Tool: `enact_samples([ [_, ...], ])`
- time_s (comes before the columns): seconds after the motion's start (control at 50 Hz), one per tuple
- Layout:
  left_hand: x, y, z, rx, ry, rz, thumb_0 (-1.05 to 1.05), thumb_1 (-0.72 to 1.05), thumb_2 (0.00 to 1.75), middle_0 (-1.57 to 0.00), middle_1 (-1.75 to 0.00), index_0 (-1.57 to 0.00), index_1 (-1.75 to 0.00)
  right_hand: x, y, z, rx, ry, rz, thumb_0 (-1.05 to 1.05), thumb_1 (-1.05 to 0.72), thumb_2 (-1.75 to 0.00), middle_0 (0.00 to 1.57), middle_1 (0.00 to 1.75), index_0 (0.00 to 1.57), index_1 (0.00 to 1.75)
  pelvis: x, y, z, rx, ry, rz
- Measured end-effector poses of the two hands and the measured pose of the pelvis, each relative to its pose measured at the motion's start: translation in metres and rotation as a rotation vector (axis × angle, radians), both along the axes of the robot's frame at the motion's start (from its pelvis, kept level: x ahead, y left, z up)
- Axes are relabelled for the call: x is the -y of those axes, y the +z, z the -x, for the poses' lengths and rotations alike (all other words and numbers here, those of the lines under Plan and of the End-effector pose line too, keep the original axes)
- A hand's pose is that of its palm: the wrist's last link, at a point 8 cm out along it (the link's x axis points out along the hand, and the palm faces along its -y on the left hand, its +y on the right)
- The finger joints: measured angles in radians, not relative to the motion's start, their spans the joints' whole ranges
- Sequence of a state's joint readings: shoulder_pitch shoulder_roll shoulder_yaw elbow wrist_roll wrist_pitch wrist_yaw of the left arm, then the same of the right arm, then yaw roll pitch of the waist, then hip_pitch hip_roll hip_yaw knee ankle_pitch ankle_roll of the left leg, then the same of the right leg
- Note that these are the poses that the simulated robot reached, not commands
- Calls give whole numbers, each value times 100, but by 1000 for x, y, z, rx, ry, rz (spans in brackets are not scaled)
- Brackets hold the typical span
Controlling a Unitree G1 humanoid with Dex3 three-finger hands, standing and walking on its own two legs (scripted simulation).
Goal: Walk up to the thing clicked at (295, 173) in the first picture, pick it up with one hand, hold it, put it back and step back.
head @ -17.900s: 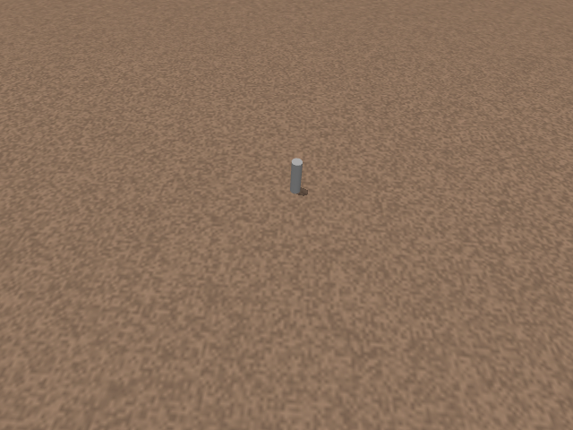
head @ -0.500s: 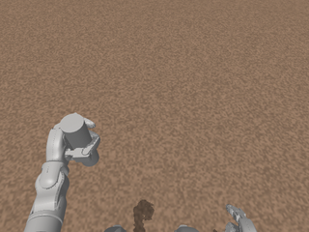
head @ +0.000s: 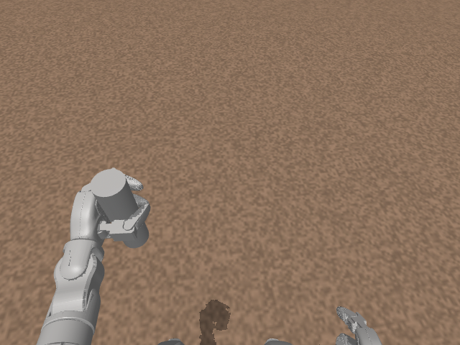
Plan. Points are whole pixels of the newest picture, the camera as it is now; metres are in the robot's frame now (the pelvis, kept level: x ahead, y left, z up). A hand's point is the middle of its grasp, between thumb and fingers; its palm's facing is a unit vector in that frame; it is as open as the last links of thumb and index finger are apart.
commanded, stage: hold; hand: left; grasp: from the side
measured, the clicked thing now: (124, 213) +0.33 +0.18 +0.03
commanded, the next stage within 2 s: crouch in 1.60 s
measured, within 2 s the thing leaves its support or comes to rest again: neither
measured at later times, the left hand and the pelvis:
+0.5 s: hand (127, 211) +0.32 +0.17 +0.04, palm faces +0.06 -1.00 +0.01, open 6.8 cm; pelvis +0.00 +0.00 +0.00, yaw +0 degrees
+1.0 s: hand (127, 207) +0.33 +0.17 +0.04, palm faces +0.06 -1.00 +0.01, open 6.8 cm; pelvis +0.00 +0.00 +0.00, yaw +0 degrees
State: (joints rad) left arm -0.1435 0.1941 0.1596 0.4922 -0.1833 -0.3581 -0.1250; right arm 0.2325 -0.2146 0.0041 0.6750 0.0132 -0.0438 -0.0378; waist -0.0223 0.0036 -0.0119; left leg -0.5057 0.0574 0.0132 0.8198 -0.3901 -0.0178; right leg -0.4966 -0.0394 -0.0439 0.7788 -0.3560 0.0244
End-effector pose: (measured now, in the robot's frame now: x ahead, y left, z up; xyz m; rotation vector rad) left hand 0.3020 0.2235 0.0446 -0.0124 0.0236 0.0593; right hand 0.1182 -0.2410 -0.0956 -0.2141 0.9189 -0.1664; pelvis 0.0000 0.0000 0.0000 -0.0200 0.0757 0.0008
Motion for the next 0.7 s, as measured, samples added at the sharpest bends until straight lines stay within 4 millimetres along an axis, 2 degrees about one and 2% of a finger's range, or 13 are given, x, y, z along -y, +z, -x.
enact_samples([
  [0.38, 2, -1, 0, -4, -6, 8, 1, 0, 110, -90, -108, -92, -108, 1, 2, -1, 5, -4, 5, 1, -90, -89, 20, 30, 20, 30, -1, 1, 0, 3, -1, 0],
  [0.7, -4, 0, 2, 2, -3, -2, 1, 0, 110, -90, -108, -92, -108, -4, 1, -2, 8, 3, -1, 1, -90, -89, 20, 30, 20, 30, -3, 1, 0, 3, 1, 2],
])
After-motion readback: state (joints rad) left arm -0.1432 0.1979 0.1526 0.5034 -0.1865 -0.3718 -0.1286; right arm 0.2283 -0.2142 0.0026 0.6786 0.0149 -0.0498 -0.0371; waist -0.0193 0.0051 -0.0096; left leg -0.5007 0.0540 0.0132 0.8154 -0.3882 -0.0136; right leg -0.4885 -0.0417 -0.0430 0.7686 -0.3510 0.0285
